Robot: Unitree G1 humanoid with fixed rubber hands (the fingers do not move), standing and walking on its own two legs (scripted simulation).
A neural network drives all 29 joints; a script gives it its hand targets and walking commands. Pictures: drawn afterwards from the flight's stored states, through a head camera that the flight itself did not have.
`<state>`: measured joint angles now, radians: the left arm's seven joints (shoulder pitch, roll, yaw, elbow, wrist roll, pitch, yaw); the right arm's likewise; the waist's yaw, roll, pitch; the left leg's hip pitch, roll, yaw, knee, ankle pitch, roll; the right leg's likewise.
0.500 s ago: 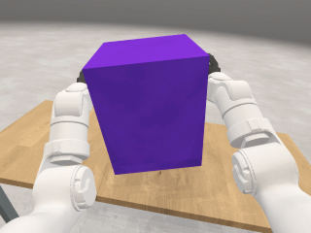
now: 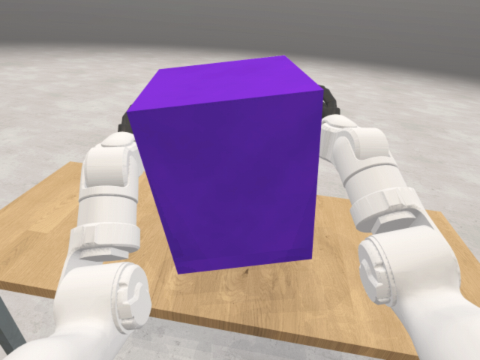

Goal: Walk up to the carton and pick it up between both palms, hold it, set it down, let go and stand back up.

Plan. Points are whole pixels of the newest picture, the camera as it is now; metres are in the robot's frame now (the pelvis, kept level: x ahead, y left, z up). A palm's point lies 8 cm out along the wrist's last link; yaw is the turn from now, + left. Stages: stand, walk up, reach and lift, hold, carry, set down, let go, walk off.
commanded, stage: hold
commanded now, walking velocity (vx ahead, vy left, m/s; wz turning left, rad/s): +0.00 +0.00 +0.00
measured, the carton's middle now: (233, 161) +0.37 -0.02 +0.25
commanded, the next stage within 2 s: none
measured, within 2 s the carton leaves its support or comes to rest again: neither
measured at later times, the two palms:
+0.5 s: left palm (133, 145) +0.38 +0.14 +0.28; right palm (326, 131) +0.37 -0.17 +0.31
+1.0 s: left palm (130, 145) +0.38 +0.15 +0.28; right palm (324, 129) +0.37 -0.16 +0.31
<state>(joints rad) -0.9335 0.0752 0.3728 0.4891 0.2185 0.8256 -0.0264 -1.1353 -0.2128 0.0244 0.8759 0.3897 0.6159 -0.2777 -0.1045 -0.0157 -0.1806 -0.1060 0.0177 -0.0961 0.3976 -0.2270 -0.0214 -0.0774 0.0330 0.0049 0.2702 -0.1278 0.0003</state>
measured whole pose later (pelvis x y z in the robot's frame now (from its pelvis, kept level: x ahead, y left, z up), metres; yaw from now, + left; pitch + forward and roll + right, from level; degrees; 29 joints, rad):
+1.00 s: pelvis +0.00 +0.00 +0.00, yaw +0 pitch -3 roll -2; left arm -0.95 0.09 0.37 0.52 0.21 0.81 -0.03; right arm -1.14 -0.21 0.02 0.89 0.39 0.61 -0.28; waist -0.11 -0.02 -0.18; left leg -0.12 0.01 -0.10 0.40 -0.23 -0.02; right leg -0.08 0.03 0.01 0.27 -0.13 0.00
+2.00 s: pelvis +0.00 +0.00 +0.00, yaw +0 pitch -3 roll -2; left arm -0.95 0.08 0.38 0.54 0.21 0.80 -0.02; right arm -1.15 -0.22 0.02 0.92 0.39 0.61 -0.27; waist -0.11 -0.01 -0.19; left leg -0.12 0.01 -0.10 0.40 -0.23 -0.02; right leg -0.08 0.03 0.02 0.27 -0.13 0.00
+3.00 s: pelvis +0.01 +0.00 +0.00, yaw +1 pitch -4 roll -2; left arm -0.91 0.08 0.35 0.47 0.21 0.81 -0.02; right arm -1.10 -0.22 0.05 0.84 0.42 0.62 -0.28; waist -0.13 -0.01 -0.18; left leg -0.11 0.02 -0.11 0.40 -0.23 -0.02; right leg -0.06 0.04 0.01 0.26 -0.14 0.00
